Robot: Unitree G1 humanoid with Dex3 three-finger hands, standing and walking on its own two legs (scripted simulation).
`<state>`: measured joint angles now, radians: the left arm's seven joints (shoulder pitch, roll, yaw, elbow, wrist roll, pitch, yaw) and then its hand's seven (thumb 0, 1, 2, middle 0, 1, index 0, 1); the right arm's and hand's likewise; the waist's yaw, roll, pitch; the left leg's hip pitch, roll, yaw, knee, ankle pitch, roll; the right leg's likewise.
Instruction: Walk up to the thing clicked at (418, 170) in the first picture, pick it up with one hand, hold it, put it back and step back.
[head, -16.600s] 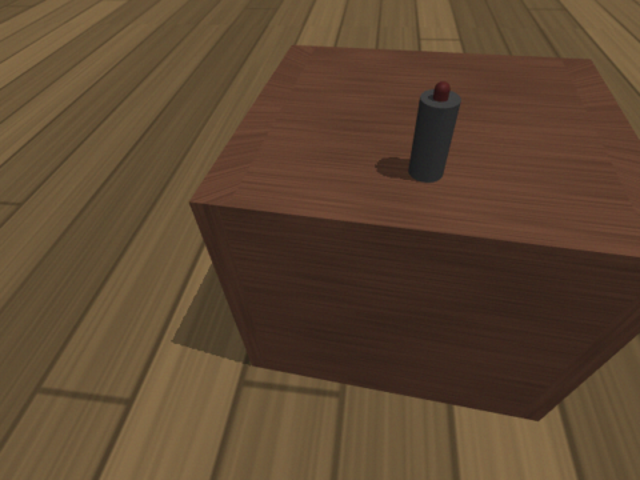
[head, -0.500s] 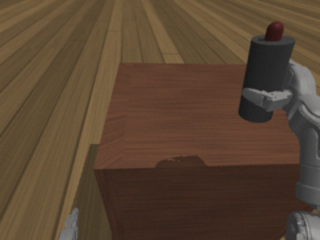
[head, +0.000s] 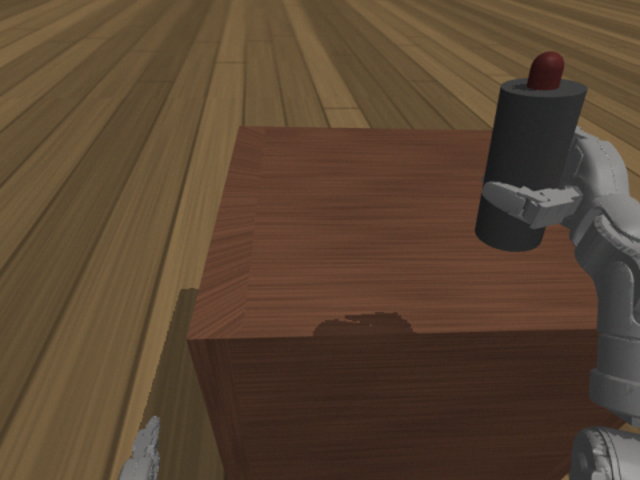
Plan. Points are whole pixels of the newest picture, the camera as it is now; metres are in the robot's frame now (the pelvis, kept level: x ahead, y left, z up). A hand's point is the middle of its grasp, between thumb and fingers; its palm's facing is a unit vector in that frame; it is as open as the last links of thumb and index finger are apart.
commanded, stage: hold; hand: right
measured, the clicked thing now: (526, 155) +0.35 -0.17 +0.30
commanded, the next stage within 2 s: crouch in 1.70 s
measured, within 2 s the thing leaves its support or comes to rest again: neither
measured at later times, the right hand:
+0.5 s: hand (524, 184) +0.35 -0.17 +0.27, palm faces +0.12 +0.99 +0.00, open 10.5 cm
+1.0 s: hand (518, 186) +0.35 -0.17 +0.27, palm faces +0.13 +0.99 +0.00, open 10.5 cm
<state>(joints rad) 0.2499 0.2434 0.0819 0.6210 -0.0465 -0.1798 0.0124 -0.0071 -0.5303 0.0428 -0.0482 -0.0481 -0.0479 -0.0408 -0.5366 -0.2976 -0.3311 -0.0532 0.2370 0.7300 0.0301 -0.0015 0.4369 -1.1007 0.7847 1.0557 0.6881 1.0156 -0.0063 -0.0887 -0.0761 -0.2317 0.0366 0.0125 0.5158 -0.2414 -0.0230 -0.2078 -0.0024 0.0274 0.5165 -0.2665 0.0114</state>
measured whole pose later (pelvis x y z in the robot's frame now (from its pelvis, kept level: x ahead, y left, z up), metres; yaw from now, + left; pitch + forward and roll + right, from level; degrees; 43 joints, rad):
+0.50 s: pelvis +0.00 +0.00 +0.00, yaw +0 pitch -3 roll +0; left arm 0.24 0.25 0.09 0.63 -0.05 -0.19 0.02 -0.01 -0.53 0.04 -0.05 -0.05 -0.05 -0.04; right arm -0.51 -0.30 -0.32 -0.07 0.24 0.70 0.03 0.00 0.44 -1.10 0.78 1.06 0.69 1.02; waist -0.01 -0.08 -0.07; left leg -0.22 0.04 0.02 0.51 -0.24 -0.02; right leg -0.20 0.00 0.03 0.52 -0.27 0.01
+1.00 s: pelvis +0.01 +0.00 +0.00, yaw +0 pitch -2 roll +0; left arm 0.25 0.25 0.10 0.62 -0.05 -0.17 0.01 -0.01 -0.53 0.05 -0.05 -0.05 -0.05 -0.04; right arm -0.48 -0.29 -0.33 -0.08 0.23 0.70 0.03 0.00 0.44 -1.10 0.78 1.06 0.69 1.02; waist -0.01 -0.08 -0.07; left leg -0.22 0.03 0.02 0.51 -0.25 -0.02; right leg -0.19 -0.01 0.03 0.51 -0.27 0.02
